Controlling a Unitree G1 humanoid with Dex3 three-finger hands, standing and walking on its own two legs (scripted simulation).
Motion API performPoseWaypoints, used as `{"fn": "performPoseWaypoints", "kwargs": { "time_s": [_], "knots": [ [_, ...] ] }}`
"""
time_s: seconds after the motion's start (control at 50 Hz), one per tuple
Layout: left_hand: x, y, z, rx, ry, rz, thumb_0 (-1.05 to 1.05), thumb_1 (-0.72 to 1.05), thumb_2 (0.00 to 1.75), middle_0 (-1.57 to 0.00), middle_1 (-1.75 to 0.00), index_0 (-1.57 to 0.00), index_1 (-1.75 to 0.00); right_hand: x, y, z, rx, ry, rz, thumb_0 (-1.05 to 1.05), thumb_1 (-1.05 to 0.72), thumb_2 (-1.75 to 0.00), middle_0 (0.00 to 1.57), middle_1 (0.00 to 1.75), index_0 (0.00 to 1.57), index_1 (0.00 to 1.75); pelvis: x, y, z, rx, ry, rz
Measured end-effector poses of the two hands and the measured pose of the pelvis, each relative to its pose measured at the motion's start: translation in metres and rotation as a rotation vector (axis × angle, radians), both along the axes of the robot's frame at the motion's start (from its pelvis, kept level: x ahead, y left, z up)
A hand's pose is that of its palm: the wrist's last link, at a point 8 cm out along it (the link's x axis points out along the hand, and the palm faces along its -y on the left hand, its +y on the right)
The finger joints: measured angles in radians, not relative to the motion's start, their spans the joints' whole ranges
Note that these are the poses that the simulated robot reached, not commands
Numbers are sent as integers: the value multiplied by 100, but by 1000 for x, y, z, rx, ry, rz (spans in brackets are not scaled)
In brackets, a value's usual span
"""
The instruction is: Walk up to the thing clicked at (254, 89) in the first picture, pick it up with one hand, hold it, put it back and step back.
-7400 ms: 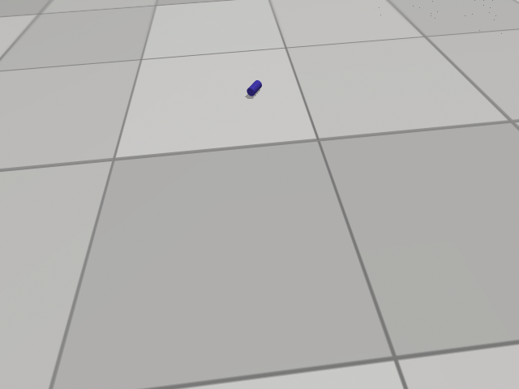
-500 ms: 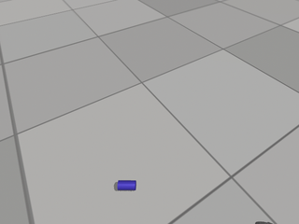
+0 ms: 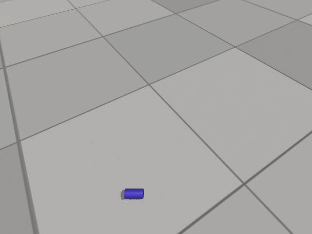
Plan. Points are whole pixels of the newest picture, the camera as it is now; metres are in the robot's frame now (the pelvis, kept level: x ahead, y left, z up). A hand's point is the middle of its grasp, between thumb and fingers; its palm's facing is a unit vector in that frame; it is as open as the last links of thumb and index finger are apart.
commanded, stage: walk up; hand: left
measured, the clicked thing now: (134, 193) +0.49 +0.19 -0.75
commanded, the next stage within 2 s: stand in 0.22 s
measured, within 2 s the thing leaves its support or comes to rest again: neither
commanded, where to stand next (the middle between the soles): +0.08 +0.01 m, yaw -3 degrees
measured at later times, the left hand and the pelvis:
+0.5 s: hand out of the picture +0.10 +0.24 -0.16, palm faces -0.03 -0.94 -0.33, open 7.4 cm; pelvis +0.00 -0.01 +0.00, yaw +0 degrees
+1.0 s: hand out of the picture +0.07 +0.24 -0.16, palm faces -0.03 -0.94 -0.34, open 7.4 cm; pelvis -0.01 -0.01 +0.00, yaw +0 degrees
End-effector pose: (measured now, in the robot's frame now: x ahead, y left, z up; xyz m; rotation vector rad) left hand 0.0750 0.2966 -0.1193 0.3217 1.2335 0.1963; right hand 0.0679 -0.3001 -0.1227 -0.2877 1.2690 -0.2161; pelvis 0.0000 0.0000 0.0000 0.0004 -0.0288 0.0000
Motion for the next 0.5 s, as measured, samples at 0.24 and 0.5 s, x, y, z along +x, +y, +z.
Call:
{"fn": "performPoseWaypoints", "kwargs": {
  "time_s": [0.24,0.5],
  "knots": [
    [23,-4,2,-3,-43,-20,0,90,90,-20,-30,-20,-30,9,-2,2,-6,-23,-1,1,-90,-90,21,30,20,30,5,-1,0,0,1,-3],
    [17,-7,-1,-14,-26,-10,0,90,90,-20,-30,-20,-30,15,-4,8,-19,-44,20,1,-90,-90,21,30,21,30,4,-5,1,-1,1,-1]
  ]
}}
